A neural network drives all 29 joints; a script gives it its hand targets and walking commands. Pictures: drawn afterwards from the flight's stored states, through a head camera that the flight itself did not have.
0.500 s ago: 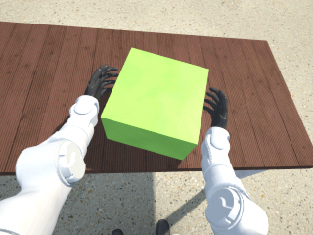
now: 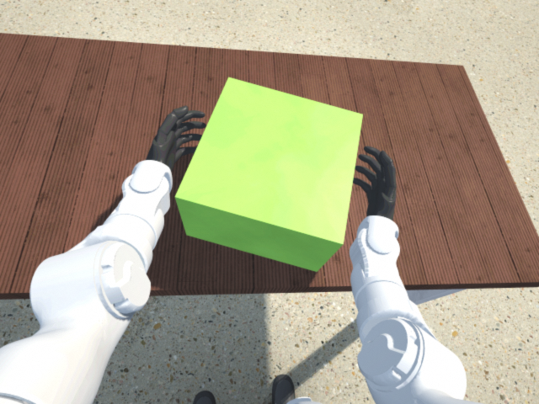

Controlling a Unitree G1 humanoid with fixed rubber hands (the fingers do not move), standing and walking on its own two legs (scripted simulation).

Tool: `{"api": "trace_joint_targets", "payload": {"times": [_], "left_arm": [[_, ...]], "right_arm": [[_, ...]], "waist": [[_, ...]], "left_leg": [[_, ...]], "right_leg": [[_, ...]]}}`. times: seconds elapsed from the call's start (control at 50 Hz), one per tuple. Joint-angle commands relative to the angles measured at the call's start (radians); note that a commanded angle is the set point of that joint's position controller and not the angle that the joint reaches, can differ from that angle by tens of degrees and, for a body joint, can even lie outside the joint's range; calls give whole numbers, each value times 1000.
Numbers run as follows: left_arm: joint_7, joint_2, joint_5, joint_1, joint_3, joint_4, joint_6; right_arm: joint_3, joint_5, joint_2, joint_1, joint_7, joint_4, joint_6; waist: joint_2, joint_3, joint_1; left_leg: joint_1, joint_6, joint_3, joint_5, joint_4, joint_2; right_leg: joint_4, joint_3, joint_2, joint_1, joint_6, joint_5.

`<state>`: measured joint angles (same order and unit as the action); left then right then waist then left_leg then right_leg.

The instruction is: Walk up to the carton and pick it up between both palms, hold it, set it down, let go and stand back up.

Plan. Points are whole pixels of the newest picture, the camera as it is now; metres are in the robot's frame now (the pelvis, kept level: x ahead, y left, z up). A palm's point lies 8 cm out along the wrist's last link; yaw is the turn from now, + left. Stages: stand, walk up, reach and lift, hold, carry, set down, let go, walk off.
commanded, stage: set down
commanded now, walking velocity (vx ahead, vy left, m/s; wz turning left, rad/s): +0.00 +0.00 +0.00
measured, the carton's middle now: (273, 175) +0.48 -0.06 -0.04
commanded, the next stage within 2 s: none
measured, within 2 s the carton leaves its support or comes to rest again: neither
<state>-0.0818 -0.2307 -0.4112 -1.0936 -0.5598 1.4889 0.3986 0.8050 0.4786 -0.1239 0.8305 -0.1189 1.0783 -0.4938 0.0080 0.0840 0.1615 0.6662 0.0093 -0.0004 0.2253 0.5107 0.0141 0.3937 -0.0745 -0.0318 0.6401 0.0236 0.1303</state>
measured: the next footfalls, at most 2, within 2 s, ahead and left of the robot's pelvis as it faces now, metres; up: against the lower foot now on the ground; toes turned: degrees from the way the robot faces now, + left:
none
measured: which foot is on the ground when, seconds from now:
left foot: down 0.00-1.00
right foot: down 0.00-1.00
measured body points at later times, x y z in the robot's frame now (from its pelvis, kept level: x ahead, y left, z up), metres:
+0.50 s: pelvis -0.02 +0.01 -0.04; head +0.11 +0.04 +0.39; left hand +0.50 +0.13 +0.01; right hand +0.41 -0.22 +0.00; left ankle -0.01 +0.10 -0.73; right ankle +0.01 -0.14 -0.73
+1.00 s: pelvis -0.04 -0.01 -0.05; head +0.07 +0.03 +0.39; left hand +0.50 +0.15 +0.04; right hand +0.41 -0.25 +0.05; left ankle -0.01 +0.10 -0.73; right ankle +0.01 -0.14 -0.73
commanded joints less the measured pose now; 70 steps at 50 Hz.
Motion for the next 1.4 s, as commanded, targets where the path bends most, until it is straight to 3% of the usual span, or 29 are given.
{"api": "trace_joint_targets", "payload": {"times": [0.0, 0.04, 0.1, 0.14, 0.18, 0.34, 0.44, 0.48, 0.58, 0.68, 0.78, 0.98, 1.1, 1.22, 1.38], "left_arm": [[-45, 212, -9, -396, 106, -1, 14], [-3, 83, 81, -405, 179, 1, 13], [57, -82, 307, -461, 354, 56, 27], [62, -115, 435, -511, 450, 110, 46], [58, -145, 512, -551, 517, 147, 62], [47, -192, 615, -581, 650, 248, 55], [47, -212, 677, -623, 718, 236, 62], [37, -229, 685, -576, 725, 212, 71], [33, -248, 794, -677, 835, 164, 72], [17, -242, 889, -705, 942, 200, 43], [-3, -248, 905, -680, 972, 224, 4], [-7, -341, 880, -688, 909, 105, -51], [-19, -341, 875, -664, 903, 100, -94], [-33, -329, 872, -645, 911, 97, -131], [-41, -342, 869, -637, 905, 88, -161]], "right_arm": [[-209, 49, -234, 274, 90, 175, 52], [-253, -44, -106, 278, 50, 207, 44], [-388, -262, 56, 342, -23, 261, 29], [-454, -365, 99, 401, -57, 272, 21], [-491, -434, 151, 452, -78, 270, 16], [-580, -601, 312, 542, -75, 338, 19], [-600, -644, 378, 580, -61, 350, 32], [-645, -683, 394, 525, -66, 344, 25], [-653, -711, 436, 613, -44, 282, 71], [-695, -747, 453, 671, -22, 238, 152], [-719, -770, 453, 667, -25, 241, 200], [-715, -781, 475, 657, -68, 134, 242], [-753, -814, 469, 642, -82, 130, 274], [-788, -851, 475, 631, -85, 136, 298], [-816, -871, 481, 627, -87, 108, 337]], "waist": [[-139, 504, 0], [-148, 551, 9], [-172, 694, 31], [-169, 782, 49], [-164, 838, 58], [-209, 861, 41], [-220, 883, 58], [-220, 922, 61], [-247, 914, 80], [-234, 883, 88], [-211, 849, 88], [-200, 929, 88], [-198, 868, 90], [-203, 783, 92], [-176, 713, 83]], "left_leg": [[-236, -67, 42, -249, -14, -5], [-222, -68, 42, -267, 9, -5], [-175, -76, 38, -316, 90, -8], [-117, -77, 40, -338, 158, -20], [-54, -79, 42, -346, 207, -33], [-164, -116, 18, -481, 325, -27], [-173, -124, 5, -432, 340, -24], [-204, -129, 8, -485, 351, -30], [-154, -124, -10, -300, 331, -27], [-78, -97, -33, -110, 310, -27], [-38, -82, -36, -60, 306, -40], [-120, -97, -12, -208, 287, -60], [-198, -99, -14, -275, 262, -57], [-286, -104, -23, -334, 235, -49], [-328, -92, -24, -308, 182, -43]], "right_leg": [[48, -37, 31, -254, -24, -249], [68, -26, 40, -242, -27, -273], [124, -4, 50, -197, -38, -341], [179, 7, 48, -187, -37, -393], [237, 13, 46, -204, -31, -436], [317, -32, 74, 32, -26, -356], [337, -44, 77, 112, -19, -284], [342, -38, 78, 67, -13, -356], [346, -51, 71, 164, -18, -183], [371, -46, 52, 185, -17, -63], [373, -31, 37, 155, -11, -40], [313, -16, 39, -8, 1, -216], [266, -19, 44, -58, -2, -276], [217, -33, 52, -49, -10, -281], [167, -37, 52, -83, -14, -248]]}}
